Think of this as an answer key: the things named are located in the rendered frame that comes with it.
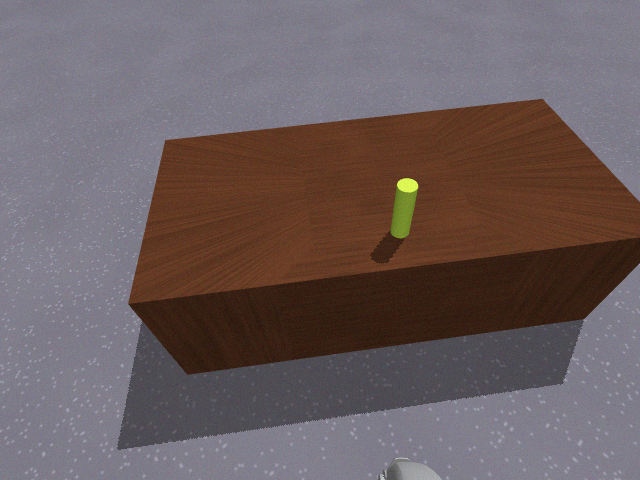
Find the can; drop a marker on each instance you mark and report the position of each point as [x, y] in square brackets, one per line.
[405, 198]

